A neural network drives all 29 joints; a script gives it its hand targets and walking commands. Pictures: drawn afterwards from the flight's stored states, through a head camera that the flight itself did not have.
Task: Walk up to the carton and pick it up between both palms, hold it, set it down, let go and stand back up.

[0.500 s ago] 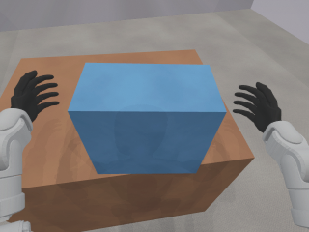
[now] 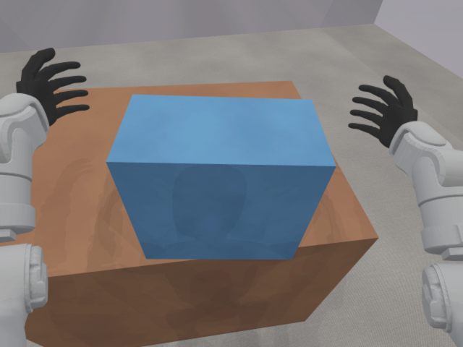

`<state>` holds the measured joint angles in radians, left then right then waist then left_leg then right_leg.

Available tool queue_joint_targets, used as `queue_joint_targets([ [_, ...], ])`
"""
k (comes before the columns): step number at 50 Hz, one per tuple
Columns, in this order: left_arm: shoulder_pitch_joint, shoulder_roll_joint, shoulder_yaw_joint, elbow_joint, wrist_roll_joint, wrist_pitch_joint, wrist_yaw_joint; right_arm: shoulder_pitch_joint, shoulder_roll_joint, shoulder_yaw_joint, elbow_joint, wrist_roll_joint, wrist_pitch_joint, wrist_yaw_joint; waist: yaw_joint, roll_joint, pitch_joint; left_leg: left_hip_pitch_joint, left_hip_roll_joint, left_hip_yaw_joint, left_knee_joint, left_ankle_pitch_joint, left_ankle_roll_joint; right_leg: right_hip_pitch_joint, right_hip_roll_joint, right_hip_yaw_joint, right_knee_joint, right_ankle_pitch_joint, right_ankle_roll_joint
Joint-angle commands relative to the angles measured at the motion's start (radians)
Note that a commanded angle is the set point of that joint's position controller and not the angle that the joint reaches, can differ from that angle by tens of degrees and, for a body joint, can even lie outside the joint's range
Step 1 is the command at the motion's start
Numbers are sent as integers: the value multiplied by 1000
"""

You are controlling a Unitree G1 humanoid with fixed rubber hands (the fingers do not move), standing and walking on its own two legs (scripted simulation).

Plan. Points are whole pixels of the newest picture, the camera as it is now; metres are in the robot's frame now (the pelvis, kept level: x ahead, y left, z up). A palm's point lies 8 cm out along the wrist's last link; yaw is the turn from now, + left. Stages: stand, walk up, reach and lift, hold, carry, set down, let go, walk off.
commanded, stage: reach and lift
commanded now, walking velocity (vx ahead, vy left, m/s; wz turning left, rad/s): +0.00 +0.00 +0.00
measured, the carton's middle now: (221, 186) +0.39 +0.02 +0.06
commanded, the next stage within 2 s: none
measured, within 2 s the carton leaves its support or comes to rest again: neither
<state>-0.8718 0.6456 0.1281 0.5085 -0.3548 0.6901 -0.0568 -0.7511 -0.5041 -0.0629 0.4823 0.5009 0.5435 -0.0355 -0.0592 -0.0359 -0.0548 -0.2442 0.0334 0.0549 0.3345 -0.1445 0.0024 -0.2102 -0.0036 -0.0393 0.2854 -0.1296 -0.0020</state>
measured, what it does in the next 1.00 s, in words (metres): stands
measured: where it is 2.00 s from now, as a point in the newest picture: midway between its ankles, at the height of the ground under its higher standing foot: outside the picture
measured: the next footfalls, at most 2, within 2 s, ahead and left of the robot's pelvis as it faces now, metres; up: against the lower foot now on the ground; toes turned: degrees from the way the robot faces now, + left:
none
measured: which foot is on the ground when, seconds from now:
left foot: down 0.00-1.00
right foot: down 0.00-1.00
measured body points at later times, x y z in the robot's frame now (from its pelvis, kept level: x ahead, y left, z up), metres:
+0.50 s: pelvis +0.01 +0.00 +0.00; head +0.05 +0.01 +0.45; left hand +0.43 +0.27 +0.13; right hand +0.41 -0.24 +0.12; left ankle +0.02 +0.12 -0.75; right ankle +0.01 -0.12 -0.75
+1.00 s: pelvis +0.00 +0.01 +0.00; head +0.03 +0.02 +0.44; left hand +0.42 +0.26 +0.10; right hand +0.40 -0.22 +0.09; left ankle +0.02 +0.12 -0.75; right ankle +0.01 -0.12 -0.75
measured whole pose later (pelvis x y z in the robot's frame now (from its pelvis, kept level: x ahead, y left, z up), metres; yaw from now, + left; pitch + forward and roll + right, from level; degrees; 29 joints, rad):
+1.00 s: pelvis +0.00 +0.01 +0.00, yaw +1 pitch +5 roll -1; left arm -0.68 0.45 0.02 0.79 -0.31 0.14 -0.08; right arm -0.57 -0.31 -0.01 0.66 0.37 0.11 -0.09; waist -0.04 0.00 -0.03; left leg -0.32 0.03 0.04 0.44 -0.20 0.01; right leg -0.26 -0.01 -0.05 0.35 -0.17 0.01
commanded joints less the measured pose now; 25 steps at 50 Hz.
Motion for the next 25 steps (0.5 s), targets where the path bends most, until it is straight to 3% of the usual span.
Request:
queue_joint_targets([
  [1,-388,159,21,-31,20,-110,-16,-378,-187,-42,-63,-23,-81,7,-8,82,-403,165,-21,-53,-21,184,26,160,37,33,-18,172,-20],
  [3,-359,156,27,-51,29,-132,-24,-354,-169,-27,-88,-17,-105,0,-11,74,-431,188,-31,-52,0,259,23,198,40,35,-6,261,-13],
  [14,-246,143,100,-177,73,-242,-32,-242,-120,-38,-194,-51,-226,-43,0,96,-486,238,-57,-30,63,404,-9,232,48,23,32,424,9],
  [19,-184,127,108,-160,72,-303,-36,-200,-83,-42,-237,-83,-284,-62,3,73,-506,218,-63,-24,81,389,-11,229,49,19,51,428,19],
  [21,-171,117,98,-156,68,-337,-36,-179,-72,-45,-237,-88,-305,-65,11,90,-531,215,-62,-23,84,381,-16,216,47,18,58,412,19],
  [25,-147,84,67,-82,59,-399,-41,-145,-51,-38,-177,-102,-341,-63,8,92,-493,217,-52,-36,91,372,-26,158,49,11,53,344,12],
])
